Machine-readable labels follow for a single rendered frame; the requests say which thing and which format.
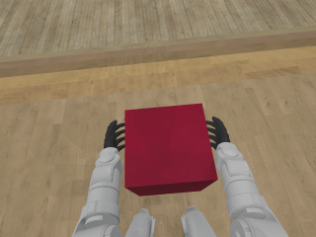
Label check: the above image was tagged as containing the robot left forearm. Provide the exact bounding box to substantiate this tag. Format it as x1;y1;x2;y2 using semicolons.
71;147;123;237

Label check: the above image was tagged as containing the robot right hand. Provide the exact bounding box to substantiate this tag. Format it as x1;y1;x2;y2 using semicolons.
205;117;230;150

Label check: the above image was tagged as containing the carton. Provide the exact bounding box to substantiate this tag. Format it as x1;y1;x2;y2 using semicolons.
124;103;218;197

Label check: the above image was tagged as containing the robot left hand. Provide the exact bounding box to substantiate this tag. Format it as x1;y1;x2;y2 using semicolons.
104;119;125;152

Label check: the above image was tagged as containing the robot right forearm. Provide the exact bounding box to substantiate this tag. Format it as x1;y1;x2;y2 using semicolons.
215;142;288;237

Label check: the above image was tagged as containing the robot right upper arm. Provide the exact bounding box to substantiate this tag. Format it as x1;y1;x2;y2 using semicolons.
229;216;288;237

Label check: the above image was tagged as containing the robot right shin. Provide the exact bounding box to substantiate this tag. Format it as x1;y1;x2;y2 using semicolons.
186;205;203;214

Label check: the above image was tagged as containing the robot right thigh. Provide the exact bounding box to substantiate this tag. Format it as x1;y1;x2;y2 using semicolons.
181;210;217;237

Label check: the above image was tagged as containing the robot left upper arm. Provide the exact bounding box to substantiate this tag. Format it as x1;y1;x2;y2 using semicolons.
72;223;122;237

